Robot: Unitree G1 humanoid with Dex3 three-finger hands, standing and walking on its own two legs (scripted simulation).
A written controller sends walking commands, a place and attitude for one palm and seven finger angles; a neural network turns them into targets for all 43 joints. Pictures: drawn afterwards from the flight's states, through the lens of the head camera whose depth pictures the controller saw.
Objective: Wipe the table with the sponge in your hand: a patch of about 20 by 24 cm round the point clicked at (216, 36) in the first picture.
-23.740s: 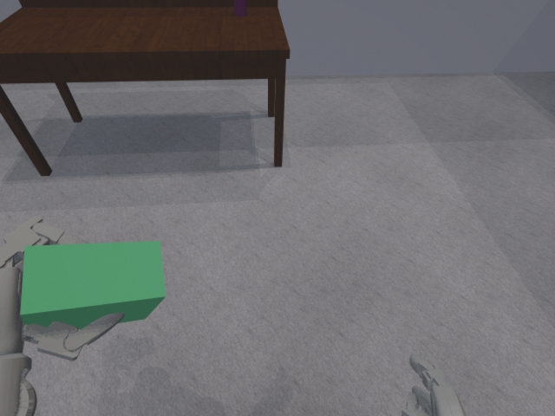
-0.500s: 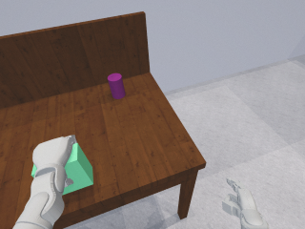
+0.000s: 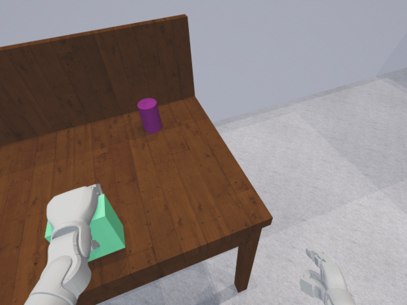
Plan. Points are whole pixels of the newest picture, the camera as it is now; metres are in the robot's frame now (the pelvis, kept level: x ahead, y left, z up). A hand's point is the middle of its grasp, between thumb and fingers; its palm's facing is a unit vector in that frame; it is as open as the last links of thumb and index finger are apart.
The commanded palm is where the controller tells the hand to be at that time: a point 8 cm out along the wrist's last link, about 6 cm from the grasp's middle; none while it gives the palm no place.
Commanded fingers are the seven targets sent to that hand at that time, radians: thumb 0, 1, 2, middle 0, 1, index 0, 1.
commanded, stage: move the sponge above the wiping area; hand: left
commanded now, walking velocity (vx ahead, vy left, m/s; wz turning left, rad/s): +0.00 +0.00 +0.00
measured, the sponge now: (92, 235) +0.25 +0.29 -0.02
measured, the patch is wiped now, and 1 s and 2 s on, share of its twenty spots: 0.00 0.00 0.00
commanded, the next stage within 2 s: lower the sponge onto the table in 0.56 s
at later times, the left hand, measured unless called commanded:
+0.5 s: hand (86, 225) +0.25 +0.28 +0.02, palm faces -0.10 -0.10 -0.99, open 9.9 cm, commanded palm +0.23 +0.27 +0.09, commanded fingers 0.00 0.10 1.30 -1.20 -1.60 -1.20 -1.60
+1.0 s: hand (91, 222) +0.26 +0.28 +0.02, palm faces -0.08 -0.09 -0.99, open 9.9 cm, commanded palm +0.23 +0.27 +0.08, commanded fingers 0.00 0.10 1.30 -1.20 -1.60 -1.20 -1.60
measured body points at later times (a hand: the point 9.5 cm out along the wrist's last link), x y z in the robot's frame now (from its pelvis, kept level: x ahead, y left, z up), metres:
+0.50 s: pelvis +0.00 -0.01 +0.00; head -0.01 -0.04 +0.45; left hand +0.25 +0.28 +0.08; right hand +0.23 -0.23 -0.09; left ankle +0.01 +0.09 -0.74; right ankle -0.02 -0.08 -0.74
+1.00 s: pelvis +0.00 -0.01 +0.00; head -0.01 -0.04 +0.45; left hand +0.26 +0.28 +0.08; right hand +0.22 -0.24 -0.09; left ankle +0.01 +0.09 -0.74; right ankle -0.02 -0.08 -0.74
